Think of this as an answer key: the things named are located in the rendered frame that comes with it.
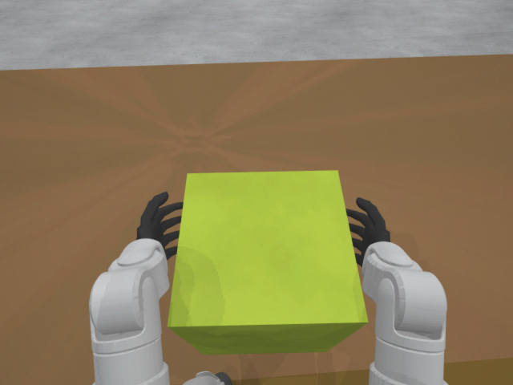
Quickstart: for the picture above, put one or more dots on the left robot hand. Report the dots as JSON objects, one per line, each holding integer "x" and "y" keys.
{"x": 152, "y": 226}

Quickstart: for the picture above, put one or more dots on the carton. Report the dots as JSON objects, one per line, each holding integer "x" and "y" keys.
{"x": 265, "y": 264}

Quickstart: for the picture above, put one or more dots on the robot right forearm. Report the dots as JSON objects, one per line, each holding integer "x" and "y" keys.
{"x": 410, "y": 324}

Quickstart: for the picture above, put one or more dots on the robot left shin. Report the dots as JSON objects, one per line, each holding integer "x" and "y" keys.
{"x": 206, "y": 373}

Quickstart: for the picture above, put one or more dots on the robot left forearm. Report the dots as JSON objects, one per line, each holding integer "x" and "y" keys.
{"x": 125, "y": 317}

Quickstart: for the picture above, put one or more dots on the right robot hand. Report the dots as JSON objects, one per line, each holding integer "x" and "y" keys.
{"x": 374, "y": 231}

